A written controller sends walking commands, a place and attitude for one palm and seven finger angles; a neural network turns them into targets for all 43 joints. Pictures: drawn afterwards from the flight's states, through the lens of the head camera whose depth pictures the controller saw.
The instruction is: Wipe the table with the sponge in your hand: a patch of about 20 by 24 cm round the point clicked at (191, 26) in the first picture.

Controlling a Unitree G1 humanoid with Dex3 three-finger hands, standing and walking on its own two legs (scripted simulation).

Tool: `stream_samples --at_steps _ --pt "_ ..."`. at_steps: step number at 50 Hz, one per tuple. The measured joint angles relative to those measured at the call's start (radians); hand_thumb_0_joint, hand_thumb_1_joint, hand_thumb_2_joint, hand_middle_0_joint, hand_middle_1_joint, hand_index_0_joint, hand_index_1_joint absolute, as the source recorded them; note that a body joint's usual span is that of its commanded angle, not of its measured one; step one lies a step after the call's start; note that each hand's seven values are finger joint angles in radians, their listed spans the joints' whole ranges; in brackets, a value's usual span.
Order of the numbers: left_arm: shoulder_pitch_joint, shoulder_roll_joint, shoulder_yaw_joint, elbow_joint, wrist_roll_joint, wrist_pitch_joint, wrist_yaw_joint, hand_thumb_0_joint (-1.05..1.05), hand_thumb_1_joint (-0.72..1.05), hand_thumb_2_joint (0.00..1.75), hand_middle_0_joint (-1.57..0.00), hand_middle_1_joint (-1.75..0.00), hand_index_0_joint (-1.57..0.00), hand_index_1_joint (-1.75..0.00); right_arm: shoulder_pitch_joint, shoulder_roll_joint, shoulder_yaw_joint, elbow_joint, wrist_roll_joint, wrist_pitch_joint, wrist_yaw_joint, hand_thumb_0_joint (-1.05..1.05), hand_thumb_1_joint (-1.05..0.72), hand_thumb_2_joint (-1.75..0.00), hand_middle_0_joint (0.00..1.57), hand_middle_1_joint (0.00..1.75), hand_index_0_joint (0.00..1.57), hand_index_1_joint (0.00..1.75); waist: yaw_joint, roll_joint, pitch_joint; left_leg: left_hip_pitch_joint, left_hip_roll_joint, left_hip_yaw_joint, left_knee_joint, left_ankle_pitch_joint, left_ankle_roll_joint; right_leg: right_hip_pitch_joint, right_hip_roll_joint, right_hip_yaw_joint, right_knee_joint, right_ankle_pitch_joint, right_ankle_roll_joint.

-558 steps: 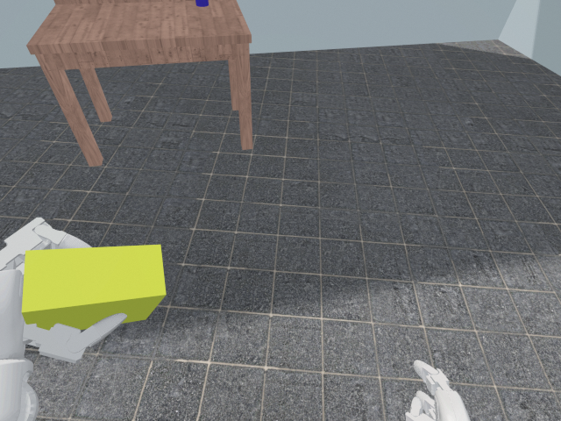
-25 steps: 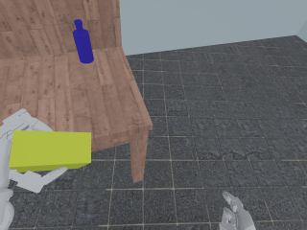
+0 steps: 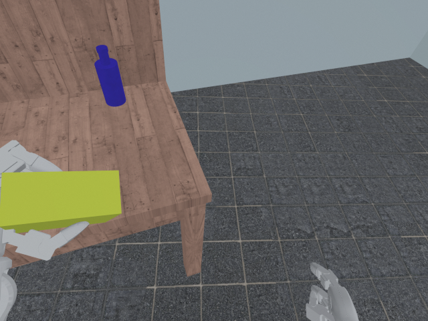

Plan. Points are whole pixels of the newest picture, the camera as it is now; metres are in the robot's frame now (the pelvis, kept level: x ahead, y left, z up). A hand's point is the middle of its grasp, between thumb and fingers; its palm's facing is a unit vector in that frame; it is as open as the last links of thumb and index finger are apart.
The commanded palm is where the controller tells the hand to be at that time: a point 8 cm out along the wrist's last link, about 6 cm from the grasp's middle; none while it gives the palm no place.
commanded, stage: shuffle to correct the standing spot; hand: left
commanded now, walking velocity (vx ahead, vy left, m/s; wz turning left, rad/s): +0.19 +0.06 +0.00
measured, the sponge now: (80, 201) +0.24 +0.21 +0.16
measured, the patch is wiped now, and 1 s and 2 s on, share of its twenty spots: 0.00 0.00 0.00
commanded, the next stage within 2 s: come to a stop and stand still in 0.80 s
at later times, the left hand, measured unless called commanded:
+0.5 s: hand (42, 180) +0.25 +0.26 +0.19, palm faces +0.41 -0.83 -0.38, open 9.8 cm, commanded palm +0.20 +0.30 +0.19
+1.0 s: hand (48, 142) +0.32 +0.28 +0.19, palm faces +0.45 -0.81 -0.36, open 9.8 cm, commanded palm +0.26 +0.32 +0.19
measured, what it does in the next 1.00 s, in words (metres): walks ahead: left foot, then left foot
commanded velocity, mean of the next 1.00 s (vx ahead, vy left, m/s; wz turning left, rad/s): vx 0.15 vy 0.04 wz -0.04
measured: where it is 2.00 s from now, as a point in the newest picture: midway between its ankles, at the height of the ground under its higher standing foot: outside the picture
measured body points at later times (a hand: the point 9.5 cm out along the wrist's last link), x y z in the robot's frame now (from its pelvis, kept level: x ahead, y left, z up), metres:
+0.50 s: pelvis +0.04 +0.02 +0.00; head +0.05 +0.03 +0.45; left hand +0.22 +0.30 +0.21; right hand +0.19 -0.23 -0.08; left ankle +0.11 +0.15 -0.71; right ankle +0.01 -0.11 -0.72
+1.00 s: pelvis +0.10 +0.04 +0.00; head +0.11 +0.04 +0.45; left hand +0.29 +0.32 +0.20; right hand +0.26 -0.20 -0.08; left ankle +0.14 +0.16 -0.73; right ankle +0.07 -0.07 -0.72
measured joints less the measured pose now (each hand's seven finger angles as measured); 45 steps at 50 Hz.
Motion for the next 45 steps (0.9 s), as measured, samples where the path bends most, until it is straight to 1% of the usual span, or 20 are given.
stream_samples --at_steps 5,9,11,12,13,15,17,19,22,25,26,29,31,32,34,37,39,42,43,45 --pt "0.006 0.010 0.016 -0.017 -0.004 -0.013 0.005 0.00 -0.47 1.00 -0.77 -1.34 -0.78 -1.34 0.009 -0.014 -0.016 0.015 0.006 0.020 -0.001 0.01 -0.90 -0.90 0.20 0.30 0.20 0.30 -0.013 -0.014 0.009 -0.005 -0.013 0.009 0.046 -0.039 0.006 -0.020 -0.014 0.009 0.075 -0.049 0.004" --pt "0.024 0.013 0.036 -0.016 -0.006 -0.009 0.006 0.00 -0.47 1.00 -0.77 -1.34 -0.78 -1.34 0.016 -0.001 -0.021 0.015 -0.001 0.020 -0.001 0.01 -0.90 -0.90 0.20 0.30 0.20 0.30 -0.024 -0.018 0.022 0.023 -0.018 0.027 0.032 -0.042 0.014 -0.064 -0.014 0.020 0.179 -0.039 -0.016" --pt "0.032 0.014 0.035 -0.012 -0.001 -0.006 0.005 0.00 -0.47 1.00 -0.77 -1.34 -0.78 -1.34 0.031 0.009 -0.020 0.009 -0.007 0.015 0.003 0.01 -0.90 -0.90 0.20 0.30 0.20 0.30 -0.031 -0.008 0.025 0.040 -0.012 0.025 0.014 -0.037 0.011 -0.070 -0.002 0.001 0.157 -0.047 -0.029" --pt "0.034 0.017 0.033 -0.012 0.002 -0.005 0.005 0.00 -0.47 1.00 -0.78 -1.34 -0.78 -1.34 0.041 0.011 -0.017 0.003 -0.007 0.013 0.006 0.01 -0.90 -0.90 0.20 0.30 0.20 0.30 -0.036 0.001 0.026 0.041 -0.008 0.019 0.017 -0.039 0.007 -0.058 0.005 -0.016 0.095 -0.013 -0.037" --pt "0.032 0.021 0.028 -0.012 0.006 -0.006 0.004 0.00 -0.47 1.00 -0.78 -1.34 -0.78 -1.34 0.048 0.009 -0.015 0.000 -0.003 0.012 0.007 0.01 -0.90 -0.90 0.20 0.30 0.20 0.30 -0.043 0.016 0.029 0.030 0.001 0.006 0.045 -0.044 0.003 -0.040 0.014 -0.035 0.047 0.030 -0.043" --pt "0.021 0.024 0.012 -0.009 0.005 -0.012 -0.001 0.00 -0.47 1.00 -0.78 -1.34 -0.78 -1.34 0.050 0.006 -0.017 0.018 0.002 0.014 0.011 0.01 -0.90 -0.90 0.20 0.30 0.20 0.30 -0.052 0.033 0.037 -0.059 0.006 -0.014 0.232 -0.025 -0.002 -0.022 0.017 -0.064 0.036 0.024 -0.042" --pt "0.034 0.012 0.005 -0.013 0.000 -0.030 -0.001 0.00 -0.47 1.00 -0.78 -1.34 -0.78 -1.34 0.049 0.000 -0.017 0.038 0.002 0.020 0.016 0.01 -0.90 -0.90 0.20 0.30 0.20 0.30 -0.032 0.024 0.037 -0.163 -0.005 -0.020 0.442 -0.037 -0.017 -0.008 0.012 -0.055 0.018 0.016 -0.040" --pt "0.063 -0.004 0.012 -0.021 0.006 -0.043 0.003 0.00 -0.47 1.00 -0.78 -1.34 -0.78 -1.34 0.045 -0.009 -0.017 0.046 -0.002 0.032 0.018 0.01 -0.90 -0.90 0.20 0.30 0.20 0.30 -0.011 0.015 0.034 -0.233 0.013 -0.019 0.488 -0.031 -0.023 0.007 0.007 -0.033 -0.016 0.030 -0.034" --pt "0.068 -0.016 0.013 -0.023 0.015 -0.044 0.008 0.00 -0.47 1.00 -0.78 -1.34 -0.78 -1.34 0.043 -0.014 -0.019 0.049 -0.006 0.034 0.009 0.01 -0.90 -0.90 0.20 0.30 0.20 0.30 0.004 -0.006 0.041 -0.242 0.058 0.005 0.284 0.081 -0.023 0.034 -0.013 -0.017 -0.055 0.047 -0.018" --pt "0.036 -0.023 0.002 -0.025 0.018 -0.031 0.011 0.00 -0.47 1.00 -0.78 -1.34 -0.78 -1.34 0.042 -0.028 -0.029 0.037 -0.009 0.014 -0.009 0.01 -0.90 -0.90 0.20 0.30 0.20 0.30 0.012 -0.011 0.054 -0.154 0.065 0.035 0.018 0.166 -0.019 0.045 -0.036 -0.013 -0.015 0.012 0.003" --pt "0.029 -0.024 0.003 -0.033 0.017 -0.027 0.012 0.00 -0.47 1.00 -0.78 -1.34 -0.78 -1.34 0.042 -0.040 -0.035 0.022 -0.006 0.006 -0.013 0.01 -0.90 -0.90 0.20 0.30 0.20 0.30 0.014 0.006 0.050 -0.124 0.066 0.022 -0.050 0.173 -0.006 0.028 -0.032 -0.010 0.032 -0.016 0.005" --pt "-0.034 0.008 0.026 -0.002 0.013 -0.025 0.013 0.00 -0.47 1.01 -0.78 -1.34 -0.78 -1.34 -0.013 -0.003 -0.050 0.026 0.001 -0.005 -0.024 0.01 -0.90 -0.90 0.20 0.30 0.20 0.30 0.004 -0.027 0.081 -0.140 0.037 0.037 0.007 0.189 -0.019 -0.075 -0.025 0.050 0.308 -0.119 -0.007" --pt "-0.045 0.023 0.037 0.015 0.014 -0.011 0.009 0.00 -0.47 1.01 -0.78 -1.34 -0.78 -1.34 -0.034 0.030 -0.039 0.026 0.000 -0.013 -0.019 0.01 -0.90 -0.90 0.20 0.30 0.20 0.30 -0.008 -0.041 0.079 -0.134 0.025 0.041 -0.008 0.192 -0.019 -0.143 -0.015 0.051 0.429 -0.120 -0.013" --pt "-0.039 0.025 0.038 0.011 0.015 -0.005 0.007 0.00 -0.47 1.01 -0.78 -1.34 -0.78 -1.34 -0.037 0.042 -0.030 0.023 0.000 -0.019 -0.014 0.01 -0.91 -0.90 0.20 0.30 0.19 0.30 -0.012 -0.042 0.073 -0.132 0.023 0.040 -0.021 0.197 -0.019 -0.165 -0.014 0.040 0.435 -0.108 -0.015" --pt "-0.011 0.021 0.033 -0.010 0.015 -0.004 0.004 0.00 -0.47 1.01 -0.78 -1.34 -0.78 -1.34 -0.033 0.055 -0.012 0.015 -0.001 -0.034 -0.006 0.01 -0.90 -0.90 0.20 0.30 0.20 0.30 -0.013 -0.032 0.059 -0.130 0.025 0.039 -0.043 0.205 -0.022 -0.171 -0.015 0.011 0.351 -0.080 -0.018" --pt "0.040 0.031 0.025 -0.048 0.018 -0.014 0.003 0.00 -0.47 1.01 -0.78 -1.34 -0.78 -1.34 -0.006 0.058 0.010 0.001 -0.002 -0.045 -0.001 0.01 -0.90 -0.90 0.20 0.30 0.20 0.30 -0.006 -0.008 0.031 -0.150 0.031 0.033 -0.005 0.158 -0.026 -0.091 -0.008 -0.021 0.083 -0.031 -0.033" --pt "0.047 0.024 0.012 -0.046 0.021 -0.016 -0.002 0.00 -0.47 1.01 -0.78 -1.34 -0.78 -1.34 0.001 0.044 0.012 0.021 -0.005 -0.032 -0.003 0.01 -0.90 -0.90 0.20 0.30 0.20 0.30 0.003 0.022 0.024 -0.196 0.033 0.011 0.139 0.034 -0.024 -0.080 0.003 -0.040 0.069 0.024 -0.056" --pt "0.039 -0.014 -0.008 -0.013 0.019 -0.009 0.002 0.00 -0.47 1.01 -0.78 -1.34 -0.78 -1.34 0.016 0.020 0.010 0.074 -0.002 -0.015 -0.003 0.01 -0.90 -0.90 0.20 0.30 0.20 0.30 0.026 0.025 0.012 -0.262 0.015 0.011 0.364 0.036 -0.039 -0.030 -0.002 -0.041 0.002 0.046 -0.061" --pt "0.036 -0.023 -0.007 0.001 0.021 -0.007 0.006 0.00 -0.47 1.01 -0.78 -1.34 -0.78 -1.34 0.021 0.014 0.010 0.084 -0.003 -0.010 -0.004 0.01 -0.90 -0.90 0.20 0.30 0.20 0.30 0.033 0.017 0.008 -0.268 0.016 0.023 0.371 0.040 -0.040 -0.016 -0.008 -0.035 -0.027 0.057 -0.058" --pt "0.030 -0.033 0.001 0.029 0.023 -0.007 0.017 0.00 -0.47 1.01 -0.78 -1.34 -0.78 -1.34 0.028 0.005 0.009 0.090 -0.005 -0.004 -0.009 0.01 -0.90 -0.90 0.20 0.30 0.20 0.30 0.039 -0.004 0.004 -0.243 0.024 0.049 0.266 0.065 -0.034 0.005 -0.022 -0.020 -0.067 0.072 -0.050"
